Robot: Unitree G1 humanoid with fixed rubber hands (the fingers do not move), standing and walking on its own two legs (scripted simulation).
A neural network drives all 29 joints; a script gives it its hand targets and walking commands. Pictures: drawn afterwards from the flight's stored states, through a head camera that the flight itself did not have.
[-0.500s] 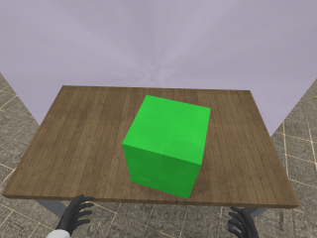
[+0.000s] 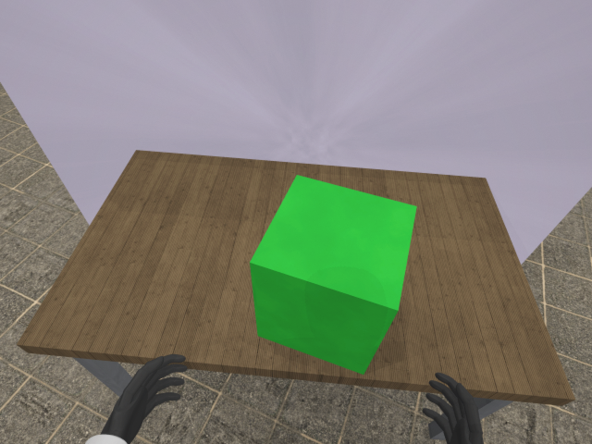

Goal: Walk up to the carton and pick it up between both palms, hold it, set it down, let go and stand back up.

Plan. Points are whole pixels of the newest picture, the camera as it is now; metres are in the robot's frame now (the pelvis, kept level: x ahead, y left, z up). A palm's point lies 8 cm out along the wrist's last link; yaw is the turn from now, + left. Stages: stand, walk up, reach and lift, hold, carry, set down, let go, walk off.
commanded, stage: reach and lift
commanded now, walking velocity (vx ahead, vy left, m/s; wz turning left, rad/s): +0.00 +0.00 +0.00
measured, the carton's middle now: (330, 276) +0.41 -0.02 -0.07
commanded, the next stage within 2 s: none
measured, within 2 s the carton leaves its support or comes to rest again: neither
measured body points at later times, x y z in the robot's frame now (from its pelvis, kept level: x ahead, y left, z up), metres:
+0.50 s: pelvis -0.01 -0.01 +0.00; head -0.01 +0.01 +0.44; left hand +0.21 +0.23 -0.04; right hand +0.20 -0.19 -0.04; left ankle -0.04 +0.10 -0.73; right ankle +0.02 -0.18 -0.73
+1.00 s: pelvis +0.00 -0.01 +0.00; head +0.01 +0.01 +0.45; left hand +0.29 +0.23 +0.00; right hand +0.25 -0.19 +0.00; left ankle -0.04 +0.10 -0.73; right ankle +0.02 -0.18 -0.73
